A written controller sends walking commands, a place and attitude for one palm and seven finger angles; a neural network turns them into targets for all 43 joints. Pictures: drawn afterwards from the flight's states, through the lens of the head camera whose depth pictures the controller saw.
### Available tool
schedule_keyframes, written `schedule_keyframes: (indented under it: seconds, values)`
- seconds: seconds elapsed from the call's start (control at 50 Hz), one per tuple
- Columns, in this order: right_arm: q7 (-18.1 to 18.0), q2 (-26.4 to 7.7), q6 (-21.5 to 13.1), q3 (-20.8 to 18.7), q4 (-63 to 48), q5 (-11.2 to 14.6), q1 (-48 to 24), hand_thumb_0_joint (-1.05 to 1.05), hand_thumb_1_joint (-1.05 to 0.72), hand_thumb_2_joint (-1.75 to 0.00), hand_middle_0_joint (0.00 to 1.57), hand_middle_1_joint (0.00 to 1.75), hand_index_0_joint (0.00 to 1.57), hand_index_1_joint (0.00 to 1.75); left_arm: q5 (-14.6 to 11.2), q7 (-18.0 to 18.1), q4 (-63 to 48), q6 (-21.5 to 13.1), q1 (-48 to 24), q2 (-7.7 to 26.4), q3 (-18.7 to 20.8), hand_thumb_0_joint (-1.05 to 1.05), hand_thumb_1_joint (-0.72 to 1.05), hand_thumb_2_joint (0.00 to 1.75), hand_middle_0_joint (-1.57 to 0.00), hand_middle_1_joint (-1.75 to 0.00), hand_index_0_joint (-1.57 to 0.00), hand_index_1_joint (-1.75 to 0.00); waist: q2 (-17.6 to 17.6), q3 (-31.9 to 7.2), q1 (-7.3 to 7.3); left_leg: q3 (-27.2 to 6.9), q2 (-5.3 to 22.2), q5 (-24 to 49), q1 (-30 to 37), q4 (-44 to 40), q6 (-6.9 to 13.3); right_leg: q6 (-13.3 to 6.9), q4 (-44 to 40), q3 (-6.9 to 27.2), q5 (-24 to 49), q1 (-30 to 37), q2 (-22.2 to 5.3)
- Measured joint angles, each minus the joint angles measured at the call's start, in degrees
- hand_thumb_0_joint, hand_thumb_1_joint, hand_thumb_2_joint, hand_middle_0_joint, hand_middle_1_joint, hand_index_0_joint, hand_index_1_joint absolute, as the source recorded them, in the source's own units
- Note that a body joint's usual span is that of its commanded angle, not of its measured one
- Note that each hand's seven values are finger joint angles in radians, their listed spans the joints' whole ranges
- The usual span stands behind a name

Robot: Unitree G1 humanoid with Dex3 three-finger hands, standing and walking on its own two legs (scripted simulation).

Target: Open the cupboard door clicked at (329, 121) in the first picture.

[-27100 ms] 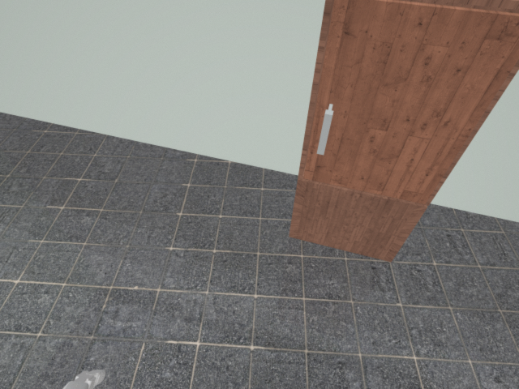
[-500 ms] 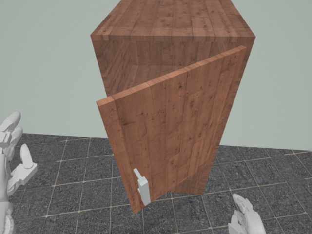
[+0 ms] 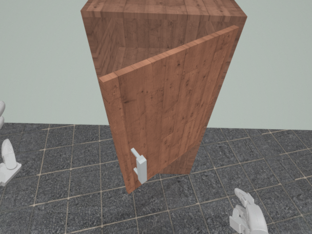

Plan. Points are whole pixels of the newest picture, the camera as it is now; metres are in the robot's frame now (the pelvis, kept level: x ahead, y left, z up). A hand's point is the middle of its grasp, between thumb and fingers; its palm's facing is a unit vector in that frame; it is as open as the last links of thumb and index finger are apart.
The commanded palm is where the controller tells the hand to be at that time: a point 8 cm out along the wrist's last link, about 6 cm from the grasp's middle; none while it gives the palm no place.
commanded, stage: step back with the hand held close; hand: left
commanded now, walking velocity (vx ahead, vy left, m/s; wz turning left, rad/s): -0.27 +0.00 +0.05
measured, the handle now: (138, 166) +0.34 +0.08 -0.09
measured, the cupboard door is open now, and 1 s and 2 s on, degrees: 39 39 39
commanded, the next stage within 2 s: stop stepping back and stand still in 0.66 s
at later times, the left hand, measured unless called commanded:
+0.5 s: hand out of the picture +0.08 +0.28 +0.16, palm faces +0.53 -0.66 -0.53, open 7.4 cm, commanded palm +0.01 +0.30 +0.18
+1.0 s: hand out of the picture -0.02 +0.23 +0.17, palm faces +0.39 -0.80 -0.46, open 7.4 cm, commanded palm -0.07 +0.27 +0.18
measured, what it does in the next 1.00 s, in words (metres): walks backwards: right foot, then left foot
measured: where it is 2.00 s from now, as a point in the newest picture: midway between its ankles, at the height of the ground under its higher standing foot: outside the picture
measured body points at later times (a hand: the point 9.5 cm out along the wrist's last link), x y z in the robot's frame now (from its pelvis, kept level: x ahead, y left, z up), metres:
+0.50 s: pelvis -0.09 -0.02 -0.02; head -0.06 +0.00 +0.43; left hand +0.04 +0.31 +0.19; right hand +0.10 -0.23 -0.10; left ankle +0.03 +0.10 -0.73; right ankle -0.09 -0.13 -0.74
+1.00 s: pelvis -0.21 -0.03 +0.00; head -0.20 +0.00 +0.45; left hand -0.04 +0.28 +0.19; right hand -0.03 -0.24 -0.06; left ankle -0.11 +0.08 -0.73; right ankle -0.30 -0.12 -0.73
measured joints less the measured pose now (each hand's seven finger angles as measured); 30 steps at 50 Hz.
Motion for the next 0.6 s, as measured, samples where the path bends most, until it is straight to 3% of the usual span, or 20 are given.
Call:
schedule_keyframes:
  seconds: [0.18, 0.3, 0.4, 0.46, 0.5, 0.6]
  values:
    - [0.2, 0.1, -2.3, 0.8, 0.8, -0.5, 1.7, 0.01, -0.9, -0.89, 0.2, 0.3, 0.21, 0.3, 1.5, 0.6, 0.5, -1.3, -2.8, -3.0, -0.9, 0.02, 0.89, 0.89, -0.21, -0.3, -0.21, -0.3, 0.4, 0.0, 0.81, -1.9, 0.2, -4.3, -5.5, 6.3, 0.4, -0.3, 1.9, -0.9, 1.1, -3.0, 0.8]
    - [0.4, 0.1, -2.9, 0.8, 1.6, -0.5, 2.7, 0.01, -0.9, -0.89, 0.2, 0.3, 0.21, 0.3, 1.1, 1.3, -1.6, -2.4, -3.9, -1.3, -0.4, 0.02, 0.89, 0.9, -0.21, -0.3, -0.21, -0.3, -0.3, 1.4, -0.88, -3.5, -0.2, -1.4, -8.0, 4.1, 0.2, -0.1, 1.0, 0.3, -2.1, -5.0, 2.1]
    - [0.6, 1.0, -3.8, -0.1, 2.3, -0.6, 4.4, 0.01, -0.9, -0.89, 0.2, 0.3, 0.21, 0.3, 1.3, 0.5, -3.8, -3.8, -2.3, 3.3, 2.7, 0.02, 0.89, 0.89, -0.21, -0.3, -0.21, -0.3, 0.4, 1.2, -2.83, -3.9, 1.3, 5.8, -10.8, 4.4, 0.6, 0.1, 12.0, 1.1, -5.5, -2.7, 5.6]
    - [1.1, 1.2, -4.5, -0.3, 3.0, -1.0, 4.2, 0.01, -0.9, -0.89, 0.2, 0.3, 0.21, 0.3, 1.3, 0.5, -3.4, -5.3, 0.2, 3.4, 5.2, 0.01, 0.89, 0.89, -0.21, -0.3, -0.21, -0.3, 0.4, -0.7, -1.89, -1.9, 2.6, 5.0, -14.3, 6.2, 0.6, -1.5, 10.1, 2.6, -13.5, 1.0, 6.6]
    - [1.5, 0.7, -4.8, -0.6, 4.1, -1.3, 2.1, 0.01, -0.9, -0.89, 0.2, 0.3, 0.21, 0.3, 0.8, 0.5, -2.4, -5.5, 0.6, 1.4, 4.9, 0.01, 0.89, 0.89, -0.21, -0.3, -0.21, -0.3, 1.6, 0.3, -0.81, -1.9, 3.4, 3.9, -15.4, 6.8, -0.3, -3.5, 8.9, 2.9, -13.0, 0.4, 7.4]
    - [1.9, 0.8, -4.1, -1.2, 6.9, -0.9, -0.3, 0.01, -0.91, -0.89, 0.2, 0.3, 0.21, 0.3, 1.0, 0.7, -0.4, -4.2, 0.1, -1.7, -0.9, 0.02, 0.89, 0.9, -0.21, -0.3, -0.21, -0.3, -0.2, -0.4, 1.76, -2.8, 0.1, -5.9, -13.0, 12.7, -3.0, -2.0, 4.0, 4.9, -7.3, 0.8, 5.4]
